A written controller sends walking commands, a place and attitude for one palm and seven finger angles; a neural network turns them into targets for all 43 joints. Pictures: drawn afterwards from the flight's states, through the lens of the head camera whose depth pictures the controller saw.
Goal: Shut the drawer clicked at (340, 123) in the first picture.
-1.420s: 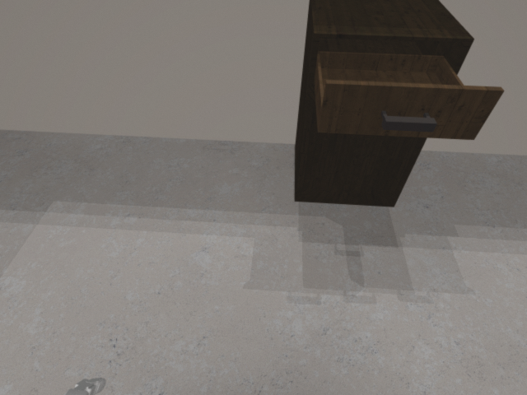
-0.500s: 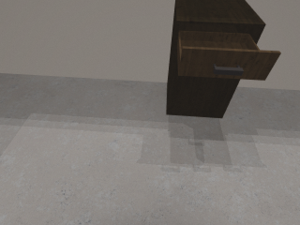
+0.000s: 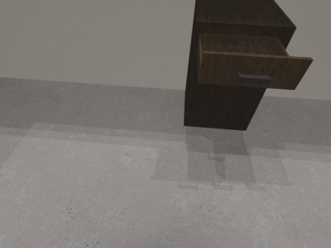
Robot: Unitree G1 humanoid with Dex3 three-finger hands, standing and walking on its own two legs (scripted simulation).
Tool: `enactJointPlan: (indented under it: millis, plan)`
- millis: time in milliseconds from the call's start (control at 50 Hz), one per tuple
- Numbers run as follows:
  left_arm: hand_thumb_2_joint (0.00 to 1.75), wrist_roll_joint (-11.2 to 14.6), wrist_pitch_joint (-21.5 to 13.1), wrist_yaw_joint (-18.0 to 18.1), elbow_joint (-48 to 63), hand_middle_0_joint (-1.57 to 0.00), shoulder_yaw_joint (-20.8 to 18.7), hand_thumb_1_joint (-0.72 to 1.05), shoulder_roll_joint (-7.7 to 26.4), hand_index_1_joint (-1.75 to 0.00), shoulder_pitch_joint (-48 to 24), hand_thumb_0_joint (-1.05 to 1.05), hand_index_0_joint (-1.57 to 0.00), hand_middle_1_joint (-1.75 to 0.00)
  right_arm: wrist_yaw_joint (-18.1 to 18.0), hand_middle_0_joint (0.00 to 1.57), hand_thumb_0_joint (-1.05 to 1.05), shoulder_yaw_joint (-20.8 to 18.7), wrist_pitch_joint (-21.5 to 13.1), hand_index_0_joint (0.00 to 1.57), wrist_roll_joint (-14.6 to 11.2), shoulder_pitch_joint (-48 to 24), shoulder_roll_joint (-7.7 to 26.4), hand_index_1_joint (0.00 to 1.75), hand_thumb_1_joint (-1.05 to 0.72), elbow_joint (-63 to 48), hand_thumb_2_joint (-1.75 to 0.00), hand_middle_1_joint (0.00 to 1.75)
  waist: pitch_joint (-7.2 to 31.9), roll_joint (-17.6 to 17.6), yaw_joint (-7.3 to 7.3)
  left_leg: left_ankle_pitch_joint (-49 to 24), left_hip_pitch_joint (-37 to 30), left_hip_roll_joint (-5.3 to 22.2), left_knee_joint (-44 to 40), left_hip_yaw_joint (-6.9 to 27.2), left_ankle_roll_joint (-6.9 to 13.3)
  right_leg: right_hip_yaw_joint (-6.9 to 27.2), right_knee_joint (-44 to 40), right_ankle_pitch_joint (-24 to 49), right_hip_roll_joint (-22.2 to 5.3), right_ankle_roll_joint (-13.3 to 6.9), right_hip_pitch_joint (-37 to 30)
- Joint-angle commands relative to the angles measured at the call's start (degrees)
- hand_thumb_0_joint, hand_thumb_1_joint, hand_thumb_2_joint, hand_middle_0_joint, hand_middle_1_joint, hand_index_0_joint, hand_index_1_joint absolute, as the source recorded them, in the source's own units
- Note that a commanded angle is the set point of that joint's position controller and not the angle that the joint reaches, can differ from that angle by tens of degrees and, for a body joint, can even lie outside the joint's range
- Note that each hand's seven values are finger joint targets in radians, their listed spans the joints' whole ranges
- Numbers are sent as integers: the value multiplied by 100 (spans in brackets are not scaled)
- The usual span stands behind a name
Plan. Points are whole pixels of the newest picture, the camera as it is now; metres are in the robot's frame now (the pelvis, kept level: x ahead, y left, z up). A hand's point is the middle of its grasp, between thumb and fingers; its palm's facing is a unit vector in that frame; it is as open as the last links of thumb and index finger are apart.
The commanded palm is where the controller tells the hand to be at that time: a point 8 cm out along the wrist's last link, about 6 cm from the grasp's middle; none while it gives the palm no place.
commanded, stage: look at it before walking up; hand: left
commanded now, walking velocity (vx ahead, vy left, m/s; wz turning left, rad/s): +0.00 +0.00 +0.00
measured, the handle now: (252, 76) +0.82 -0.34 -0.04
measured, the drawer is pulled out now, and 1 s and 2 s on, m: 0.30 0.30 0.30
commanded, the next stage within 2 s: walk to a spot facing it in 0.02 s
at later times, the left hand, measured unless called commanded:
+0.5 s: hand out of the picture +0.06 +0.20 -0.18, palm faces -0.13 -0.95 -0.28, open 7.4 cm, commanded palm none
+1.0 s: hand out of the picture +0.10 +0.20 -0.18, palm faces -0.33 -0.91 -0.25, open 7.4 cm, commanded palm none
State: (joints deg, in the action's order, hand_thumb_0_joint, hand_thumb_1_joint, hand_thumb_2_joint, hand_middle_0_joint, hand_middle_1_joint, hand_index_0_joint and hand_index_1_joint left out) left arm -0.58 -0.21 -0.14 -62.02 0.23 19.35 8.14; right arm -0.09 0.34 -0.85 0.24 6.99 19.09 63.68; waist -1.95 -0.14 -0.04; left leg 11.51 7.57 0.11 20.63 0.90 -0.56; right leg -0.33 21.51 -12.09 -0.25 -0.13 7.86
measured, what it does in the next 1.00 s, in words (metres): steps on the spot, turning right: left foot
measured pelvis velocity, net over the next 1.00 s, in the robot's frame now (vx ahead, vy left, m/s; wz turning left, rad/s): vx -0.04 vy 0.02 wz -0.42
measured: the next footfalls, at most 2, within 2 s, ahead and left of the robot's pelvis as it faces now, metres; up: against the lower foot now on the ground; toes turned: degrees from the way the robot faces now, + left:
left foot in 0.98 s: +0.01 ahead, +0.13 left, +0.00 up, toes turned -25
right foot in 1.36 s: -0.09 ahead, -0.12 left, +0.00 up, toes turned -44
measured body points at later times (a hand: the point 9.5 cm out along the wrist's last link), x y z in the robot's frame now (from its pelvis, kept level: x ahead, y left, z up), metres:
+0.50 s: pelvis -0.02 -0.01 -0.02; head +0.00 -0.03 +0.42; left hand +0.07 +0.25 -0.16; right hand +0.02 -0.28 -0.17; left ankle +0.00 +0.13 -0.75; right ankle -0.01 -0.10 -0.75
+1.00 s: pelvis -0.04 +0.02 -0.01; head +0.00 +0.03 +0.43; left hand +0.11 +0.25 -0.16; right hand -0.05 -0.26 -0.14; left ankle -0.03 +0.15 -0.75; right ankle -0.02 -0.10 -0.74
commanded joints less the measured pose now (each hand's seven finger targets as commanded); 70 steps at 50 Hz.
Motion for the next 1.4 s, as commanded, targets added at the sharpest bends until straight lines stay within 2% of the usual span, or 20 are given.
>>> enactJointPlan:
  millis: [0,280,400,460,480,500,560,660,820,880,920,940,960,1040,1160,1260,1300,1320,1340,1380]
  plan:
    - [90,-7,-145,83,357,-20,-239,90,1174,-30,-231,0,-20,-30,-87,20,0,-218,-134,20,8,-265,1169,30,-90,-374,-90,30,406,-22,-11,-1018,-74,652,-300,513,182,583,-335,959,-683,-157,-101]
    - [90,-42,185,71,715,-20,-288,90,565,-30,276,0,-20,-30,-195,20,0,-324,63,20,41,277,624,30,-90,-718,-90,30,312,130,34,-1022,-125,960,299,67,161,750,709,1444,-372,-106,778]
    - [90,-52,289,-33,1120,-20,-402,90,197,-30,550,0,-20,-30,-186,20,0,-520,57,20,69,123,730,30,-90,-1160,-90,30,180,1168,-89,-1473,341,1995,50,404,921,66,2529,-1440,-41,80,1264]
    - [90,-92,206,-59,1016,-20,-513,90,278,-30,1272,0,-20,-30,-169,20,0,-543,104,20,64,-108,565,30,-90,-1325,-90,30,234,297,-468,-893,1227,1445,1648,-422,352,191,958,134,-269,-21,71]
    - [90,-168,109,21,1066,-20,-640,90,841,-30,1352,0,-20,-30,-137,20,0,-481,147,20,26,63,113,30,-90,-1477,-90,30,185,-1712,-389,1185,2387,457,3256,-1017,-197,2419,-150,1227,-1576,-493,-269]
    - [90,-67,97,78,1093,-20,-660,90,941,-30,1522,0,-20,-30,-154,20,0,-468,185,20,28,-208,159,30,-90,-1600,-90,30,202,-1776,-553,2188,2388,168,4009,-254,-216,3221,-644,1727,-2000,-925,308]
    - [90,-56,127,114,1349,-20,-611,90,564,-30,642,0,-20,-30,-105,20,0,-523,200,20,50,1,115,30,-90,-1382,-90,30,35,-431,-108,1178,2380,461,4551,149,-234,2525,-562,220,-1446,-1140,694]
    - [90,-69,99,93,1334,-20,-635,90,411,-30,853,0,-20,-30,-112,20,0,-511,211,20,70,120,-87,30,-90,-1352,-90,30,407,-581,-165,958,2120,311,3855,-26,-335,2252,-451,269,-1050,-989,440]
    - [90,-105,198,50,1365,-20,-717,90,521,-30,861,0,-20,-30,-175,20,0,-468,128,20,-8,95,-104,30,-90,-1537,-90,30,580,-869,-276,1332,1483,38,2211,-12,-199,2819,-410,490,-842,-982,398]
    - [90,-98,243,50,1452,-20,-721,90,549,-30,574,0,-20,-30,-211,20,0,-473,85,20,-41,579,-83,30,-90,-1479,-90,30,710,-931,-66,1039,691,-123,1121,-75,-75,2896,-321,577,-683,-754,727]
    - [90,-56,264,25,1577,-20,-680,90,379,-30,277,0,-20,-30,-269,20,0,-516,-1,20,-39,1193,141,30,-90,-1351,-90,30,874,-550,258,602,-766,297,-140,268,166,2389,204,-132,-146,-250,1758]
    - [90,-8,271,-47,1696,-20,-627,90,24,-30,290,0,-20,-30,-287,20,0,-599,-25,20,44,1160,633,30,-90,-1441,-90,30,701,913,274,1144,-1222,1605,-908,1733,585,1451,1425,-1056,623,59,2894]
    - [90,-75,234,-68,1793,-20,-648,90,42,-30,291,0,-20,-30,-282,20,0,-612,16,20,23,784,884,30,-90,-1676,-90,30,417,1308,104,526,-473,2751,-957,2382,933,576,2960,-1850,558,279,3104]
    - [90,-106,304,-195,1472,-20,-666,90,36,-30,479,0,-20,-30,-287,20,0,-427,-71,20,108,166,233,30,-90,-1750,-90,30,87,838,-213,-2005,72,1531,-219,314,798,346,4768,-1068,160,456,2812]
    - [90,-61,319,-238,1699,-20,-515,90,-137,-30,-364,0,-20,-30,-237,20,0,-545,-43,20,118,1017,413,30,-90,-1424,-90,30,30,983,251,-3152,-649,1731,155,-129,868,-205,3039,-1178,-126,438,2430]
    - [90,-71,258,-292,1725,-20,-512,90,-133,-30,-351,0,-20,-30,-147,20,0,-619,-11,20,147,1002,631,30,-90,-1353,-90,30,157,1200,242,-1425,-141,1996,298,-322,699,-511,1832,-1281,-54,206,1279]
    - [90,-95,189,-300,1544,-20,-575,90,-40,-30,187,0,-20,-30,-118,20,0,-583,1,20,140,891,582,30,-90,-1337,-90,30,232,817,-109,-186,695,1818,1110,-640,377,-711,878,-690,119,52,10]
    - [90,-122,99,-244,1365,-20,-671,90,413,-30,805,0,-20,-30,-59,20,0,-507,1,20,78,961,366,30,-90,-1400,-90,30,604,-335,-405,444,1786,1482,2498,-1209,14,160,174,-1023,-581,-285,-1450]
    - [90,-91,54,-130,1214,-20,-829,90,1163,-30,1453,0,-20,-30,-9,20,0,-369,8,20,45,545,-71,30,-90,-1777,-90,30,658,-2190,-754,2781,3503,590,4273,-1286,-314,2888,-637,-1089,-2187,-1001,-2020]
    - [90,-13,43,12,1202,-20,-838,90,1110,-30,1490,0,-20,-30,-8,20,0,-439,10,20,74,-365,212,30,-90,-2008,-90,30,249,-1274,-856,2106,3811,810,5002,-163,-196,3443,-1053,-2246,-2178,-1433,-1021]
